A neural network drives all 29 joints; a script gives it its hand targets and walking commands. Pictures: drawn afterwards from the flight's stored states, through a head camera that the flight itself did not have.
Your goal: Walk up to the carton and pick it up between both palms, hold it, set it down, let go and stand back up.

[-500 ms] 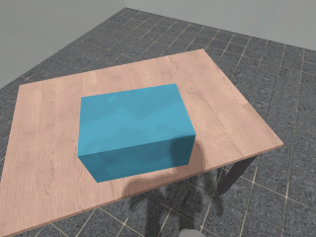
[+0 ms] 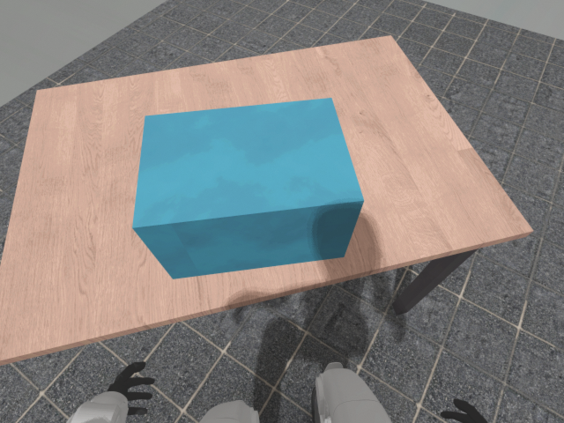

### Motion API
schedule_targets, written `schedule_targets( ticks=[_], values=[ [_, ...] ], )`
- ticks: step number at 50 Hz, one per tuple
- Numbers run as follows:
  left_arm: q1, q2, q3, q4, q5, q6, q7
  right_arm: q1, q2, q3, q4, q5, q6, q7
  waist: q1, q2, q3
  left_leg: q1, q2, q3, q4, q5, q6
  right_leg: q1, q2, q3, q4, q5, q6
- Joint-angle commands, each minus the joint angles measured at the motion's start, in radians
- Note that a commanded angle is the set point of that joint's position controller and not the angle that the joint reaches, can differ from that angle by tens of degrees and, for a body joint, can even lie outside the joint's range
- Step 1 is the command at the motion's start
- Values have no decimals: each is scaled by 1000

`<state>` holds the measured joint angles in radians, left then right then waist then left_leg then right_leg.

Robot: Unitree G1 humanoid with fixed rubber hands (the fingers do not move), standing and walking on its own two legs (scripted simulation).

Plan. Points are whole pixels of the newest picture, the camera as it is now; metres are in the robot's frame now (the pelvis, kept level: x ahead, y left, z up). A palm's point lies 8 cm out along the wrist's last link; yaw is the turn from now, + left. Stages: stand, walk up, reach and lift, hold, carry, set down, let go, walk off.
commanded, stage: reach and lift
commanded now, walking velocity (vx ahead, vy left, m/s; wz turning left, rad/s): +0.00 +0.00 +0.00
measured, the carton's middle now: (250, 190) +0.46 +0.06 +0.00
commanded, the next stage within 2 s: none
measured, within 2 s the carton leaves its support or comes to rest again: neither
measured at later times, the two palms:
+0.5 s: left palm out of the picture +0.08 +0.28 -0.06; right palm (440, 401) +0.14 -0.21 -0.09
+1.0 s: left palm out of the picture +0.09 +0.28 -0.03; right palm (417, 347) +0.21 -0.18 -0.05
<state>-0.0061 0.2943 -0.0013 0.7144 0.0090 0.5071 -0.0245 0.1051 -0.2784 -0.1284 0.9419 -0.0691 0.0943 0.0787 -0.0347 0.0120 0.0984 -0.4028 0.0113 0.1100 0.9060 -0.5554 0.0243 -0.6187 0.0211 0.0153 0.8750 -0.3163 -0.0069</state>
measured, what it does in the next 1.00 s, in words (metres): stands, turning left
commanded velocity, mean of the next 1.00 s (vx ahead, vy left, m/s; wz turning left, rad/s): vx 0.00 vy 0.00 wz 0.00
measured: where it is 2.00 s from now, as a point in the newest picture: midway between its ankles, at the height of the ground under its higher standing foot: outside the picture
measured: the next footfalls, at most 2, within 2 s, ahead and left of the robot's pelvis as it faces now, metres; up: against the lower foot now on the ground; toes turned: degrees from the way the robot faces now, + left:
none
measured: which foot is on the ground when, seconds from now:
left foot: down 0.00-1.00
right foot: down 0.00-1.00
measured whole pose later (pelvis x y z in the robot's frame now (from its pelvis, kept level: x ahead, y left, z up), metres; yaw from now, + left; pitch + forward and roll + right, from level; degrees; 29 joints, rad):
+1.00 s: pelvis +0.01 -0.01 +0.04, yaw +20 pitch -1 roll -1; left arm 0.18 0.33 0.00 0.46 -0.08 0.12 -0.05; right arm 0.18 -0.11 -0.10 0.73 0.06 -0.20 -0.04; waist -0.04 -0.01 0.10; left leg -0.23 0.06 0.06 0.62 -0.37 -0.01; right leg -0.29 0.00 -0.09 0.57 -0.26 -0.02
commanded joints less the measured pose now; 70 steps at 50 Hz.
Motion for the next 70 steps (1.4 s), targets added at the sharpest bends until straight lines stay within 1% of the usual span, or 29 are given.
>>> schedule_targets(
  ticks=[1, 2, 4, 6, 7, 9, 10, 12, 13, 14, 15, 16, 17, 19, 20, 23, 24, 26, 28, 29, 31, 34, 37, 41, 44, 49, 53, 61, 70],
  values=[
    [9, 155, 102, -310, 105, 186, -63, -66, -167, -2, -141, 129, -11, -39, 39, 57, -416, 40, 112, -24, 30, 813, -175, 304, -14, -93, 41, 463, -35],
    [51, 156, 118, -314, 136, 210, -79, -43, -167, 20, -125, 162, -2, -50, 41, 51, -393, 53, 115, -30, 27, 809, -172, 302, -7, -99, 20, 469, -42],
    [128, 146, 150, -331, 197, 237, -103, 1, -170, 55, -128, 203, 24, -75, 48, 30, -310, -18, 97, -27, -36, 608, -140, 407, -9, -61, -47, 445, -80],
    [182, 130, 150, -396, 217, 224, -106, 35, -160, 73, -173, 209, 48, -108, 43, 1, -212, -95, 81, -50, -138, 440, -104, 556, -18, 2, -116, 378, -84],
    [159, 122, 149, -441, 225, 208, -101, 26, -141, 69, -192, 201, 59, -120, 34, -3, -165, -151, 75, -56, -181, 309, -86, 594, -30, 41, -147, 261, -75],
    [104, 132, 146, -501, 219, 161, -76, 23, -74, 64, -256, 168, 69, -141, 17, -15, -38, -374, 92, -49, -207, 37, -20, 679, -60, 164, -202, -16, -31],
    [81, 132, 135, -525, 215, 129, -64, 20, -51, 67, -285, 157, 60, -147, 14, 34, -9, -484, 132, -64, -227, -54, 26, 733, -46, 176, -191, -128, -13],
    [45, 146, 137, -525, 220, 45, -58, 21, -38, 90, -322, 154, 20, -153, 2, 126, 10, -734, 197, -62, -263, -159, 100, 912, -13, 150, -88, -126, 7],
    [-5, 169, 136, -532, 203, 13, -52, -3, -13, 86, -343, 151, 3, -153, -11, 109, -32, -710, 182, -43, -222, -129, 95, 875, -28, 169, -102, -164, -2],
    [-67, 213, 112, -544, 159, 2, -36, -33, 30, 75, -393, 141, -9, -155, -32, 49, -71, -569, 148, -39, -153, -75, 62, 710, -64, 203, -181, -246, -20],
    [-134, 253, 83, -540, 117, 7, -22, -37, 66, 52, -442, 124, -11, -156, -65, -44, -99, -415, 87, -20, -103, 1, 4, 534, -109, 278, -283, -361, -35],
    [-175, 285, 70, -531, 90, 15, -11, -15, 88, 38, -489, 110, -4, -159, -82, -109, -124, -322, 44, -9, -82, 78, -37, 443, -147, 350, -365, -443, -39],
    [-187, 297, 73, -542, 68, 18, -1, 5, 87, 30, -535, 98, 1, -163, -80, -106, -166, -307, 35, -15, -99, 100, -42, 458, -159, 369, -393, -460, -36],
    [-164, 305, 79, -532, 22, 16, 15, 4, 77, 22, -589, 78, 12, -155, -65, -60, -246, -320, 51, -21, -159, 73, -27, 528, -146, 303, -347, -375, -39],
    [-146, 301, 83, -512, 10, 8, 16, 1, 71, 23, -604, 72, 19, -152, -57, -20, -273, -343, 75, -27, -181, 32, -3, 561, -120, 249, -304, -315, -38],
    [-61, 255, 98, -436, 20, -26, -7, 7, 7, 43, -626, 71, 28, -160, -25, 153, -255, -482, 201, -46, -271, -144, 116, 684, 17, -24, -88, 29, -12],
    [-22, 231, 114, -402, 40, -40, -25, 31, -18, 40, -612, 75, 27, -160, -23, 161, -223, -531, 197, -22, -321, -150, 121, 752, 41, -62, -40, 105, -6],
    [51, 220, 156, -374, 66, -73, -47, 77, -1, 55, -598, 92, 16, -158, 1, 86, -168, -532, 154, 1, -346, -63, 96, 808, 31, -26, -79, 77, -2],
    [105, 200, 168, -366, 68, -102, -51, 113, 17, 60, -590, 99, -6, -152, 16, 5, -125, -442, 115, 7, -363, 21, 69, 772, 12, 10, -162, 17, 3],
    [126, 186, 167, -364, 68, -117, -49, 131, 18, 61, -581, 99, -20, -147, 19, -11, -101, -395, 104, 6, -381, 53, 62, 754, 10, 11, -192, 15, 4],
    [149, 156, 165, -367, 73, -153, -46, 155, 8, 59, -548, 98, -53, -135, 15, -4, -62, -349, 94, 4, -424, 91, 64, 758, 22, -6, -212, 60, 5],
    [136, 127, 154, -379, 61, -213, -41, 136, 5, 43, -503, 91, -100, -119, 1, 39, -47, -323, 97, -1, -464, 113, 73, 765, 40, -41, -212, 126, -4],
    [90, 131, 136, -418, 23, -280, -29, 110, 36, 28, -469, 87, -165, -119, -9, 61, -82, -249, 100, -18, -450, 149, 63, 705, 30, -49, -243, 154, -20],
    [47, 167, 86, -464, -45, -350, -12, 78, 67, 4, -419, 96, -256, -124, -27, 64, -133, -53, 73, -42, -398, 231, 8, 525, -11, -36, -314, 154, -47],
    [59, 191, 67, -453, -71, -390, -8, 68, 58, -13, -365, 110, -299, -128, -40, 72, -165, 29, 45, -45, -387, 311, -32, 493, -24, -27, -334, 197, -50],
    [163, 200, 66, -362, -93, -452, -18, 81, 25, -16, -309, 139, -354, -132, -16, 48, -197, 109, -1, -45, -417, 505, -74, 603, -12, -22, -379, 353, -34],
    [209, 180, 62, -287, -108, -505, -36, 79, 1, -9, -297, 166, -388, -128, 9, 19, -183, 172, -21, -49, -444, 616, -87, 644, -1, -19, -426, 420, -27],
    [171, 173, 23, -248, -163, -647, -52, 69, -20, -2, -315, 228, -443, -108, 21, 15, -144, 221, -13, -57, -484, 587, -84, 601, 2, -11, -483, 365, -37],
    [106, 210, -38, -243, -246, -790, -32, 29, -47, -17, -323, 270, -475, -87, -14, 43, -147, 177, -2, -90, -495, 441, -72, 547, -7, 3, -469, 252, -40]
  ],
)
